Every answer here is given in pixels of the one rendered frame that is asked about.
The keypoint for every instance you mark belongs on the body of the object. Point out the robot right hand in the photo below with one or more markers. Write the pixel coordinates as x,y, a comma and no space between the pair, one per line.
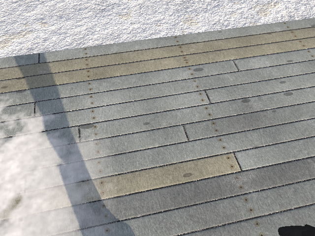
297,230

